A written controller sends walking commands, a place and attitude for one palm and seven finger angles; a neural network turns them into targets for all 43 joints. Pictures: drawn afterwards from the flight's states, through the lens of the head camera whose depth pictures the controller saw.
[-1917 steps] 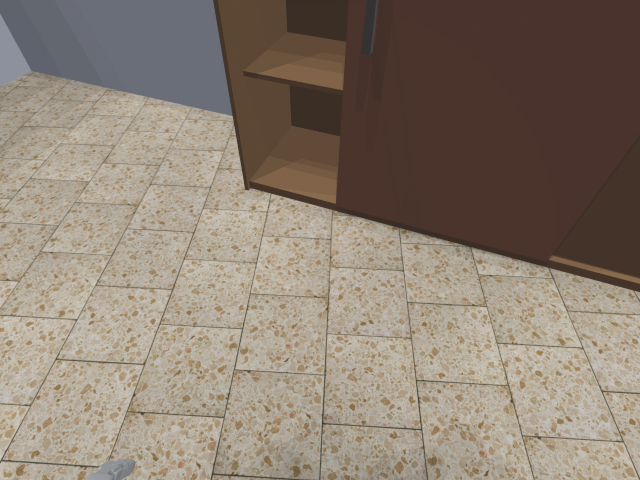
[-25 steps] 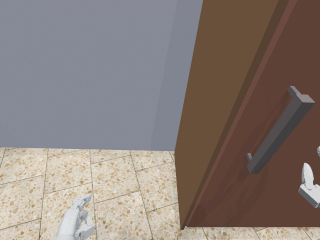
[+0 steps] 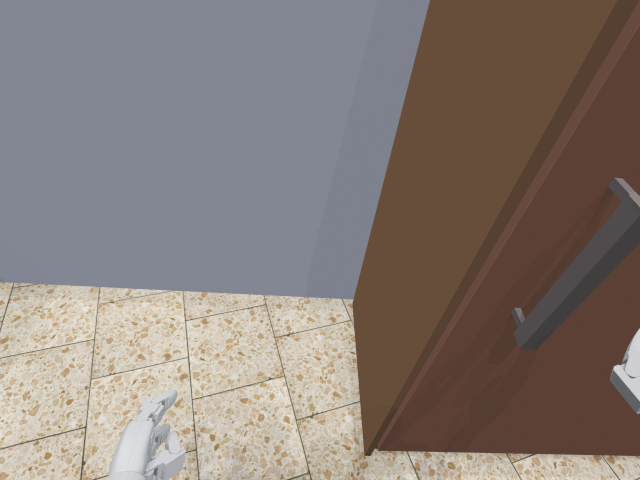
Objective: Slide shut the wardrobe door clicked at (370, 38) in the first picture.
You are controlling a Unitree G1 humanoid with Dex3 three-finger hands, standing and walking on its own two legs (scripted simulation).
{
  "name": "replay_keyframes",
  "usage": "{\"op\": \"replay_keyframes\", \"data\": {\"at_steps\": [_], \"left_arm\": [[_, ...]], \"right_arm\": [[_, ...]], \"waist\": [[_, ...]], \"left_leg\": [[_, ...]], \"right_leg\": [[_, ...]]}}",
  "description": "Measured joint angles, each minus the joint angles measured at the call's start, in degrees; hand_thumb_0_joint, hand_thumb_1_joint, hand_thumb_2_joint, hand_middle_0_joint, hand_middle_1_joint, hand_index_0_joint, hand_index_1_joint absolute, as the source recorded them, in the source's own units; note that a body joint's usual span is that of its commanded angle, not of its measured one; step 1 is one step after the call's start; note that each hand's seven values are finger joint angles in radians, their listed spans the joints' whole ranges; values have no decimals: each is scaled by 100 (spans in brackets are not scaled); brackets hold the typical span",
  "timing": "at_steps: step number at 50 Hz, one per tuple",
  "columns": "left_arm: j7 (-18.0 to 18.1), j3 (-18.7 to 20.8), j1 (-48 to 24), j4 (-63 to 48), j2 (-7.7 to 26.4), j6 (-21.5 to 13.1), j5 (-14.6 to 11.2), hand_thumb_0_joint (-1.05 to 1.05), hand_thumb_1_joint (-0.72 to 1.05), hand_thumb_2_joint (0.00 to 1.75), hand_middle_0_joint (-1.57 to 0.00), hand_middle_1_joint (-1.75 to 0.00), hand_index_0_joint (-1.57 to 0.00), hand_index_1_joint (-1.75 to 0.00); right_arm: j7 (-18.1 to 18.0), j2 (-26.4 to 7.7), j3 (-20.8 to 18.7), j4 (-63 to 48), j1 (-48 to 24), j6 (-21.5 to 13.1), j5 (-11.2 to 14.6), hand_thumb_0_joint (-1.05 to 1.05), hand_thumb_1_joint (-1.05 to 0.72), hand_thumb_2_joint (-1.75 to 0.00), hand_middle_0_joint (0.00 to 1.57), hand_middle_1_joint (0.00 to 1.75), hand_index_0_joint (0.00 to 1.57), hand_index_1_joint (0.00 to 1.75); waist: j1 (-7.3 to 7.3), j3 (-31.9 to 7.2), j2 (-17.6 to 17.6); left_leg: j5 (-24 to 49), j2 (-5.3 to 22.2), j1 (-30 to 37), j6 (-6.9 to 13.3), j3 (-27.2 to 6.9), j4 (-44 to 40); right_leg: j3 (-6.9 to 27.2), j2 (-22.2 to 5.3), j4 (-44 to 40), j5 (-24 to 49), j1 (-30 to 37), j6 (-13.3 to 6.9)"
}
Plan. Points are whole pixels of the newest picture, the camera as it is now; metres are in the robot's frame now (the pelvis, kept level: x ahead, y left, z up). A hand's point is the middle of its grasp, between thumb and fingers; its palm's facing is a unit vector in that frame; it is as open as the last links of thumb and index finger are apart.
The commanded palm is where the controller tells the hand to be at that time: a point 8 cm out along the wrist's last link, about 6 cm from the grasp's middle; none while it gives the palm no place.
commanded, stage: step back with the hand held close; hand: right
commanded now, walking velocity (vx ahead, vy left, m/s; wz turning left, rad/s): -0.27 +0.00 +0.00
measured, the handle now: (566, 273) +0.35 -0.32 +0.11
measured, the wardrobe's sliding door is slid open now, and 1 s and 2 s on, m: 0.01 0.01 0.01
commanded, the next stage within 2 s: stop stepping back and stand still in 1.00 s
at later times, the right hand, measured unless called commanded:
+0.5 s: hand out of the picture +0.16 -0.32 +0.15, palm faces +0.44 +0.76 -0.47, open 7.4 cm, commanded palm +0.10 -0.35 +0.17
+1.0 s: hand out of the picture +0.05 -0.36 +0.15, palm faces +0.42 +0.81 -0.42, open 7.4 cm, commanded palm -0.02 -0.38 +0.17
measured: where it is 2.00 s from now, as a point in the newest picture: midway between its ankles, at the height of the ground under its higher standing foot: outside the picture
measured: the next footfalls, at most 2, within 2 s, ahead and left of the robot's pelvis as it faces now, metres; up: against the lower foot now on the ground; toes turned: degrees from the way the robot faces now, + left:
left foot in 0.56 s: -0.09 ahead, +0.08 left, +0.00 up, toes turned +3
right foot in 0.86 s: -0.04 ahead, -0.16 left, +0.00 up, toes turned +0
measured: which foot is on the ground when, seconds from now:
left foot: down 0.00-0.36, up 0.38-0.54, down 0.56-0.90, up 0.92-1.00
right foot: down 0.00-0.70, up 0.72-0.84, down 0.86-1.00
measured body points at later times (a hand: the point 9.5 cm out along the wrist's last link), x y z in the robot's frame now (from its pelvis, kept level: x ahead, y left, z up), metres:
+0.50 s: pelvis -0.05 -0.05 -0.02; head -0.03 -0.06 +0.43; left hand +0.12 +0.17 -0.10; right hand +0.13 -0.36 +0.18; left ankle -0.08 +0.07 -0.73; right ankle +0.01 -0.13 -0.74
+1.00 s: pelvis -0.17 -0.09 -0.01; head -0.14 -0.12 +0.44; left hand -0.01 +0.16 -0.08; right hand +0.02 -0.40 +0.17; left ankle -0.20 +0.06 -0.70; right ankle -0.08 -0.16 -0.74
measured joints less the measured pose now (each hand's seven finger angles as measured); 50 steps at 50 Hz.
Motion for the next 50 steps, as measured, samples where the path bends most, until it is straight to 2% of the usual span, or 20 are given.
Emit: {"op": "replay_keyframes", "data": {"at_steps": [5,9,13,17,20,23,25,30,34,37,40,42,43,44,45,46,48,50], "left_arm": [[-69,-7,-123,-260,52,291,-21,2,90,89,-20,-30,-20,-30],[-18,49,-129,-393,105,430,-42,2,90,89,-20,-30,-20,-30],[46,69,-111,-468,79,542,-55,2,90,89,-20,-30,-20,-30],[80,15,-59,-558,1,573,-45,2,90,89,-20,-30,-20,-30],[64,-33,5,-623,-96,475,-6,2,90,89,-20,-30,-20,-30],[-7,-70,70,-574,-190,313,42,2,90,89,-20,-30,-20,-30],[-58,-121,81,-511,-253,227,59,2,90,89,-20,-30,-20,-30],[-153,-257,-93,-404,-343,102,80,2,90,89,-20,-30,-21,-30],[-165,-231,-227,-386,-298,158,9,2,90,89,-20,-30,-21,-30],[-128,-172,-104,-381,-238,243,-26,2,90,89,-20,-30,-21,-30],[-59,-87,70,-311,-113,315,-15,2,90,89,-20,-30,-21,-30],[3,-50,151,-265,-14,343,-3,2,90,89,-20,-30,-20,-30],[34,-33,175,-262,42,350,-3,2,90,89,-20,-30,-20,-30],[70,-9,144,-226,48,367,-12,2,90,89,-20,-30,-20,-30],[90,0,98,-219,31,392,-25,2,90,89,-20,-30,-20,-30],[89,2,57,-245,1,390,-12,2,90,89,-20,-30,-20,-30],[50,12,8,-307,-76,277,73,2,90,89,-19,-30,-20,-30],[-16,3,-1,-342,-164,114,87,2,90,89,-19,-30,-20,-30]], "right_arm": [[-73,-75,-131,-162,135,-101,-139,1,-89,-90,21,30,21,30],[-115,-119,4,-446,364,-35,-193,1,-89,-90,21,30,21,30],[-170,-314,-96,-759,576,-22,-198,1,-89,-90,21,30,21,30],[-251,-529,-351,-933,617,-39,-196,1,-89,-90,21,30,22,30],[-292,-612,-503,-979,524,-55,-209,1,-89,-90,21,30,22,30],[-311,-507,-521,-957,429,-83,-240,1,-89,-90,21,30,21,30],[-322,-412,-510,-970,433,-88,-232,1,-89,-90,21,30,21,30],[-309,-276,-445,-1043,386,-60,-191,1,-89,-90,21,30,21,30],[-260,-299,-314,-1167,353,-19,-109,1,-89,-90,21,30,21,30],[-230,-421,-302,-1292,620,-79,-82,1,-89,-90,21,30,21,30],[-243,-486,-341,-1279,748,-143,-157,1,-89,-90,21,30,22,30],[-283,-512,-389,-1182,636,-185,-223,1,-88,-90,21,30,22,30],[-306,-522,-413,-1140,546,-194,-246,1,-88,-90,21,30,22,30],[-328,-536,-441,-1073,422,-197,-255,1,-88,-90,21,30,22,30],[-348,-548,-484,-1017,339,-190,-243,1,-88,-90,21,30,22,30],[-360,-554,-531,-986,312,-170,-216,1,-89,-90,21,30,22,30],[-357,-526,-564,-983,317,-131,-189,1,-89,-90,21,30,21,30],[-348,-469,-505,-1097,359,-124,-168,1,-89,-90,21,30,21,30]], "waist": [[110,-186,34],[235,-212,106],[320,-155,262],[310,-90,413],[274,-50,505],[248,-112,473],[220,-181,453],[149,-192,442],[271,-59,260],[370,-189,308],[383,-373,397],[402,-419,443],[421,-412,448],[423,-340,533],[376,-250,628],[340,-179,682],[318,-91,643],[292,-53,551]], "left_leg": [[-57,-47,-737,-2,-13,393],[-208,52,-1129,-69,-35,802],[-295,193,-1360,-174,-102,1097],[-245,289,-1532,-293,-207,1212],[-412,337,-1688,-348,-343,1554],[-874,314,-1674,-361,-446,2070],[-1005,304,-1521,-368,-463,2052],[-1046,299,-1089,-422,-463,1237],[-708,140,-1182,-367,-341,1225],[-745,157,-1226,-349,-319,1382],[-734,225,-1301,-387,-354,1471],[-692,278,-1380,-451,-325,1511],[-681,305,-1448,-494,-290,1563],[-654,389,-1504,-542,-294,1602],[-544,446,-1567,-537,-355,1622],[-732,436,-1666,-507,-437,1778],[-1342,261,-1902,-444,-568,2528],[-1600,116,-1959,-418,-561,3027]], "right_leg": [[163,-22,591,-166,-809,-137],[168,58,812,-259,-1113,-28],[87,182,970,-290,-1273,-148],[-26,267,992,-237,-1378,-274],[-94,338,995,-164,-1463,-364],[-81,359,980,-74,-1589,-423],[-87,342,943,8,-1690,-432],[-169,253,901,255,-2015,-391],[-32,114,880,492,-2111,-301],[130,179,1493,-235,-2235,-77],[278,233,2214,-822,-2160,50],[315,168,1991,-772,-1893,79],[330,140,1664,-518,-1740,58],[303,218,1541,-405,-1734,-48],[233,276,1462,-313,-1733,-170],[170,290,1368,-217,-1740,-265],[150,228,1135,14,-1775,-365],[188,134,856,284,-1786,-393]]}}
